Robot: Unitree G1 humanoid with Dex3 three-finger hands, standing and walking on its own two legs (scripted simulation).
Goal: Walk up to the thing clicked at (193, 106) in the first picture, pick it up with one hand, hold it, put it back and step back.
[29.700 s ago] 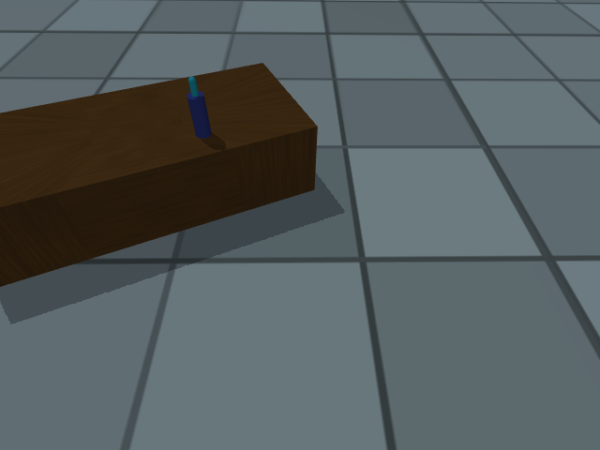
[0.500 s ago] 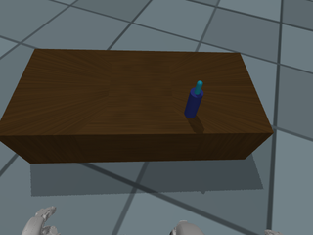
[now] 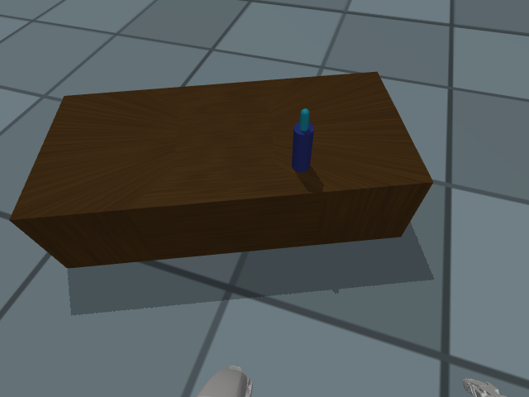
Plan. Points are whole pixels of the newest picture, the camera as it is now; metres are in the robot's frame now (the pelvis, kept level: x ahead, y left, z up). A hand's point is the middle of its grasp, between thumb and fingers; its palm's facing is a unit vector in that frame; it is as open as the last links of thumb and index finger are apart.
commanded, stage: step back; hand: right
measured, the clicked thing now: (302, 140) +0.89 -0.07 -0.28
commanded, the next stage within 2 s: stand in 1.70 s
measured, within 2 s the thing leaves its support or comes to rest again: neither
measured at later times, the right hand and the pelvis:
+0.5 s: hand out of the picture -0.02 -0.30 -0.14, palm faces -0.10 +0.91 -0.41, open 7.4 cm; pelvis -0.17 -0.04 -0.01, yaw +2 degrees
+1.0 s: hand out of the picture -0.19 -0.30 -0.15, palm faces -0.15 +0.93 -0.34, open 7.4 cm; pelvis -0.28 -0.05 +0.00, yaw +7 degrees
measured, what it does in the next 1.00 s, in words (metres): walks backwards: left foot, then right foot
